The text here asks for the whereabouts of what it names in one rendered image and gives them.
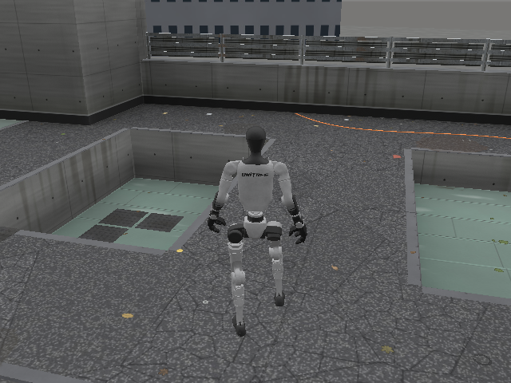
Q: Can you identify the right robot shin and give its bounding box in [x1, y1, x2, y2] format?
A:
[272, 247, 283, 297]

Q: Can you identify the left robot upper arm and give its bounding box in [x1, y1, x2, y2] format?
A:
[216, 160, 239, 203]

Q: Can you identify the robot left forearm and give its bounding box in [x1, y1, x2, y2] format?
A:
[209, 191, 224, 219]

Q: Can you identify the robot right hand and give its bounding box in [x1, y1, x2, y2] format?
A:
[289, 224, 307, 244]

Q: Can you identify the right robot upper arm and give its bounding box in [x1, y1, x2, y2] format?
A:
[272, 161, 294, 207]

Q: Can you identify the robot right thigh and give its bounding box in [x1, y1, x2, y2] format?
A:
[266, 221, 282, 260]

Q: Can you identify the robot right forearm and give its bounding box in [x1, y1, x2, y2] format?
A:
[287, 194, 304, 228]

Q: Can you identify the robot left hand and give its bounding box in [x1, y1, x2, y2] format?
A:
[208, 217, 226, 233]

